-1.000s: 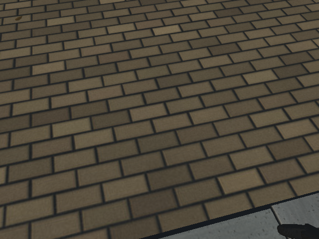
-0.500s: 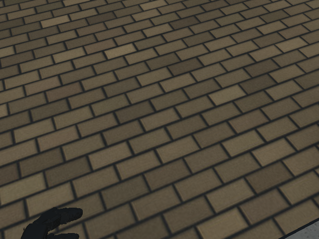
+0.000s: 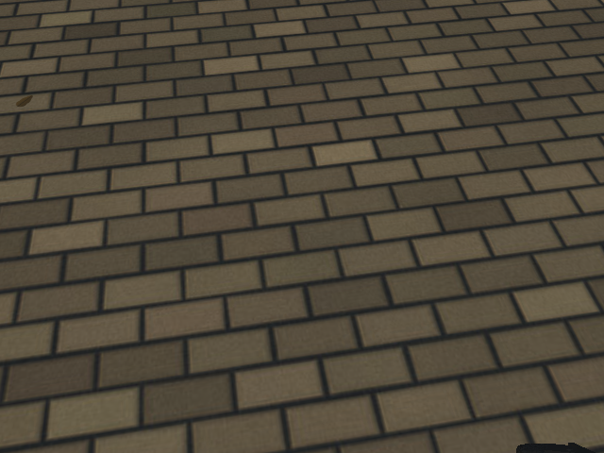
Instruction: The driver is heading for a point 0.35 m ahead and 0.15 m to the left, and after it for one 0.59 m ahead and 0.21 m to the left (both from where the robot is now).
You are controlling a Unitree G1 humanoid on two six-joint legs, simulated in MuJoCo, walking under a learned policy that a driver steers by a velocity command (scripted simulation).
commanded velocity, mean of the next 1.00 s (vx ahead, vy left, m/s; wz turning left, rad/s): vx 0.46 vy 0.00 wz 0.50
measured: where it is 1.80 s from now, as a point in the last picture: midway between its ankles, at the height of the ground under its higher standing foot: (268, 381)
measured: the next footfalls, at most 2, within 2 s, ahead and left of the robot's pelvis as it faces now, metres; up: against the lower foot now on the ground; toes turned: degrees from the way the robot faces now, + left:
left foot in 0.02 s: +0.18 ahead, +0.10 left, +0.00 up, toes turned +2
right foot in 0.50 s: +0.48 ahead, -0.06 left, +0.00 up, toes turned +21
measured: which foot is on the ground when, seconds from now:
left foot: up 0.00-0.00, down 0.02-0.52, up 0.54-0.96, down 0.98-1.00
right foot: down 0.00-0.04, up 0.06-0.48, down 0.50-1.00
